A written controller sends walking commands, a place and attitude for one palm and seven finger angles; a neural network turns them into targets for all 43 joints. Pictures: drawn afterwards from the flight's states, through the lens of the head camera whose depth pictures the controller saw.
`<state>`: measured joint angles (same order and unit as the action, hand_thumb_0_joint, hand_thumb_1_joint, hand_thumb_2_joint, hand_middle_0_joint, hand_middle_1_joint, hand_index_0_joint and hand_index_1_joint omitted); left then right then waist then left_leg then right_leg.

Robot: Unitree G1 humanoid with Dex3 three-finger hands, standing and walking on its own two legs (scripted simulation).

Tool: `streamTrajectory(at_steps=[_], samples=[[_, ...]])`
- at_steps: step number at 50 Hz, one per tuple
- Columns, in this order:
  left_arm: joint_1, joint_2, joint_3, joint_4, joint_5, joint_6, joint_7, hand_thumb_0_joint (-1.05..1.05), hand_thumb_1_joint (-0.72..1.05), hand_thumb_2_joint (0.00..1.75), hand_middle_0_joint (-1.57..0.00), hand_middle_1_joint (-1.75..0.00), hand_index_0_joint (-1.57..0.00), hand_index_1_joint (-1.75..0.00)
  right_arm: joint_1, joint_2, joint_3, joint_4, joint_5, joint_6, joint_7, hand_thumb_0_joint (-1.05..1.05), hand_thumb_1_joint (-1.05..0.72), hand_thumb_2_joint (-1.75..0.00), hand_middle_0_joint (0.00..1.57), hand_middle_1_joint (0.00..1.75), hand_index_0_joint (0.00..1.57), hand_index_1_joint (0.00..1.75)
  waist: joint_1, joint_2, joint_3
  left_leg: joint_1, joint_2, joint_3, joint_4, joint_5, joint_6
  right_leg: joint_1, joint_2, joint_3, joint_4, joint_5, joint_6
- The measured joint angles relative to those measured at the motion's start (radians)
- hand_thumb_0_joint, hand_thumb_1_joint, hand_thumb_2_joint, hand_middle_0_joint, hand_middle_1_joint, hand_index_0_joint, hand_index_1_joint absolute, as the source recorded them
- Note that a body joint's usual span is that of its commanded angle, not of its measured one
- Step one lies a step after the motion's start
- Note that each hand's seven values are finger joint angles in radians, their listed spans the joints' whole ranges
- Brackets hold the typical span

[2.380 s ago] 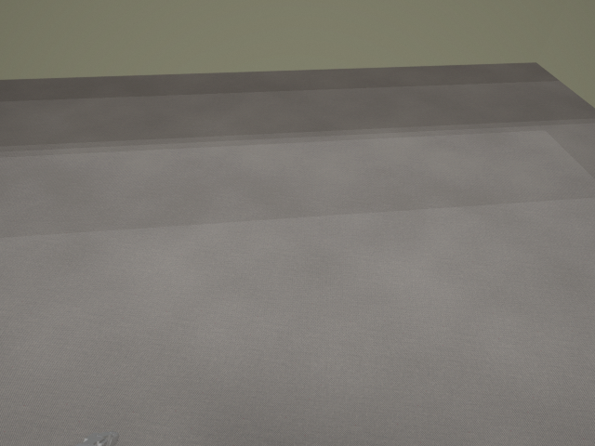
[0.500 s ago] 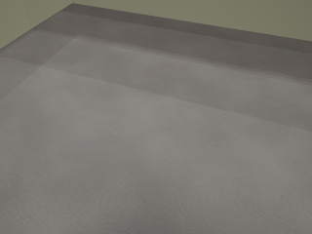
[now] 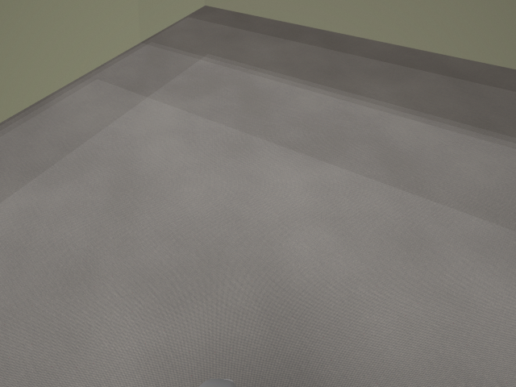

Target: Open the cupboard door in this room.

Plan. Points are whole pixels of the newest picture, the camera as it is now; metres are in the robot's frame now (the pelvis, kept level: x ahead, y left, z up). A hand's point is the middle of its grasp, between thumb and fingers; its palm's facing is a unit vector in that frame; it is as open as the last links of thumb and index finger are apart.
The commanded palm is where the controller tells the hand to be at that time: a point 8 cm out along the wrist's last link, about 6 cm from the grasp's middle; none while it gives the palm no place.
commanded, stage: turn or walk to find it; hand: left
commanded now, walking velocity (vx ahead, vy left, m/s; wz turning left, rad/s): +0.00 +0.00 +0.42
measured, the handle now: out of the picture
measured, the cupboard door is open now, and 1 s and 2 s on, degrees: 0 0 0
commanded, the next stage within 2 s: none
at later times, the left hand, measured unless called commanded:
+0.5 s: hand out of the picture +0.01 +0.26 -0.16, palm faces +0.23 -0.94 -0.23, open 7.3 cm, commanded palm none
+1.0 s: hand out of the picture -0.05 +0.20 -0.15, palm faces +0.44 -0.87 -0.25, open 7.3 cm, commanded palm none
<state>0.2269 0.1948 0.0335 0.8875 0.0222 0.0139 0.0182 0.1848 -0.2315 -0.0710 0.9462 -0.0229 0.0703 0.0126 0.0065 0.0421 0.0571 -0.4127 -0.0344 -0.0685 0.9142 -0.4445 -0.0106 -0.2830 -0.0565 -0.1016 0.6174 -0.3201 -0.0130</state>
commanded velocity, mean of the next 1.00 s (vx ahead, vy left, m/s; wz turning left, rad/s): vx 0.00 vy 0.00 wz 0.42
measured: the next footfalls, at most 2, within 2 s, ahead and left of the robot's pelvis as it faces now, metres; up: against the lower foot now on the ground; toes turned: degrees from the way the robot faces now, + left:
left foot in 0.28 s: +0.01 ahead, +0.14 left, +0.00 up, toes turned +12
right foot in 0.70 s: +0.05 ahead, -0.09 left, +0.00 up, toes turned +13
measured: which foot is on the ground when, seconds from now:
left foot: up 0.00-0.26, down 0.28-0.70, up 0.72-1.00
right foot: down 0.00-0.28, up 0.30-0.68, down 0.70-1.00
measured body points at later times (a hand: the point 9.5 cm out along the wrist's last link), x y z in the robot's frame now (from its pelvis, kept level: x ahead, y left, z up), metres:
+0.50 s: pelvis -0.01 +0.04 +0.01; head +0.02 +0.07 +0.46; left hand +0.00 +0.31 -0.14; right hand +0.10 -0.19 -0.12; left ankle -0.03 +0.13 -0.73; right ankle -0.01 -0.11 -0.67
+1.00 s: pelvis -0.03 +0.00 +0.01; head +0.00 +0.00 +0.46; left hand -0.08 +0.25 -0.13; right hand +0.13 -0.22 -0.14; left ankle -0.11 +0.12 -0.67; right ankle +0.01 -0.10 -0.73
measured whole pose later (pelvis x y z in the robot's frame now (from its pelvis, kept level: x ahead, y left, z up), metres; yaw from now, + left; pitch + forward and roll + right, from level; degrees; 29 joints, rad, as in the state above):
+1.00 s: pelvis -0.03 +0.00 +0.01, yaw +26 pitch -1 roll +1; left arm 0.23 0.19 0.03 0.92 0.03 0.02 0.02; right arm 0.20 -0.25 -0.08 0.98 -0.02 0.09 0.02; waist 0.00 0.00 0.07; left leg -0.40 0.04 0.02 0.94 -0.43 -0.06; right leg -0.21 -0.10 -0.19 0.52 -0.29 -0.01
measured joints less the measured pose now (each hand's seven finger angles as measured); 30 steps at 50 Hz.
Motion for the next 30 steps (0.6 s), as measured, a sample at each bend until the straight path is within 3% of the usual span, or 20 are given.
streamTrajectory(at_steps=[2, 5, 11, 14, 17, 21, 30], samples=[[0.011, -0.011, -0.004, 0.002, 0.002, 0.000, 0.003, 0.00, 0.91, 0.90, -0.20, -0.30, -0.20, -0.30, 0.003, -0.010, -0.008, 0.012, -0.002, 0.007, 0.006, 0.01, -0.91, -0.89, 0.20, 0.29, 0.20, 0.30, 0.001, 0.001, -0.001, -0.045, 0.009, 0.019, 0.153, 0.018, -0.008, 0.019, -0.007, -0.015, -0.029, 0.009, 0.004], [0.019, -0.016, -0.007, 0.014, 0.006, 0.006, 0.006, 0.00, 0.91, 0.90, -0.20, -0.30, -0.21, -0.30, 0.010, -0.014, -0.011, 0.021, -0.002, 0.009, 0.012, 0.01, -0.91, -0.89, 0.20, 0.29, 0.20, 0.30, -0.007, -0.014, 0.001, -0.054, 0.035, 0.053, 0.199, 0.039, -0.025, 0.041, -0.023, -0.036, -0.067, 0.028, 0.009], [0.018, 0.002, -0.001, 0.030, 0.011, 0.007, 0.003, 0.00, 0.91, 0.90, -0.21, -0.30, -0.21, -0.30, 0.013, -0.001, 0.001, 0.032, 0.005, 0.006, 0.011, 0.01, -0.91, -0.89, 0.19, 0.29, 0.20, 0.30, 0.001, -0.066, 0.017, 0.056, 0.063, 0.116, -0.082, 0.002, -0.031, 0.039, -0.068, -0.079, -0.057, 0.023, 0.030], [0.024, 0.022, 0.010, 0.037, 0.002, 0.017, 0.001, 0.00, 0.91, 0.90, -0.21, -0.30, -0.21, -0.30, 0.016, 0.002, 0.010, 0.020, 0.005, -0.015, 0.011, 0.01, -0.91, -0.89, 0.19, 0.29, 0.20, 0.30, -0.001, -0.081, 0.014, 0.136, 0.065, 0.133, -0.302, 0.142, -0.007, 0.003, -0.093, -0.103, 0.024, -0.016, 0.055], [0.016, 0.051, 0.025, 0.057, -0.003, 0.051, 0.004, 0.00, 0.91, 0.90, -0.21, -0.30, -0.21, -0.30, 0.004, 0.028, 0.017, 0.015, -0.001, -0.033, 0.005, 0.01, -0.91, -0.89, 0.19, 0.29, 0.20, 0.30, 0.007, -0.116, 0.020, 0.122, 0.044, 0.140, -0.274, 0.108, 0.038, -0.093, -0.079, -0.019, 0.257, -0.186, 0.069], [-0.005, 0.065, 0.035, 0.075, -0.004, 0.061, -0.002, 0.00, 0.91, 0.90, -0.20, -0.30, -0.20, -0.30, 0.010, 0.049, 0.030, 0.010, -0.004, -0.045, -0.012, 0.01, -0.91, -0.89, 0.20, 0.29, 0.20, 0.30, -0.002, -0.106, 0.015, 0.148, 0.033, 0.115, -0.353, 0.144, 0.045, -0.166, -0.040, 0.034, 0.432, -0.140, 0.076], [-0.064, 0.040, 0.026, 0.037, -0.014, 0.047, -0.002, 0.00, 0.91, 0.90, -0.20, -0.30, -0.20, -0.30, 0.025, 0.048, 0.029, 0.013, -0.007, -0.041, -0.015, 0.00, -0.91, -0.89, 0.20, 0.30, 0.20, 0.30, -0.025, -0.052, 0.009, 0.162, 0.006, 0.045, -0.433, 0.210, 0.044, -0.099, 0.000, 0.070, 0.234, -0.135, 0.082]])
